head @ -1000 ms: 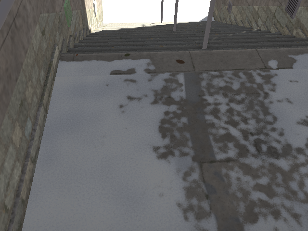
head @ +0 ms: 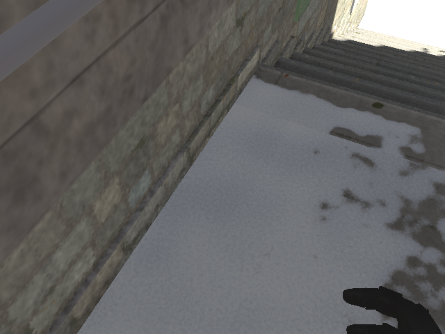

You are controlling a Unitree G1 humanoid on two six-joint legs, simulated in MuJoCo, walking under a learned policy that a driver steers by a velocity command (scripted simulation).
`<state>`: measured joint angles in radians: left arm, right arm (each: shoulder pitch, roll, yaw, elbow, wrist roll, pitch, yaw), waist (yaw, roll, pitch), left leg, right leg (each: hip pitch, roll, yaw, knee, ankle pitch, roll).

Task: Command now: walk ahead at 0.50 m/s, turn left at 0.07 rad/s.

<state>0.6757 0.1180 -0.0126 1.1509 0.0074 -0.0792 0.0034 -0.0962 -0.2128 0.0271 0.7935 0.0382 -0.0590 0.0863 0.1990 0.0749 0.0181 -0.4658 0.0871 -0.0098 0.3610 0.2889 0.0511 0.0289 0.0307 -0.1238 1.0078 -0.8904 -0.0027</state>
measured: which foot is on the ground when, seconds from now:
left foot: up 0.00-0.00, down 0.02-0.46, up 0.48-0.80, down 0.82-1.00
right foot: down 0.00-0.02, up 0.04-0.42, down 0.44-1.00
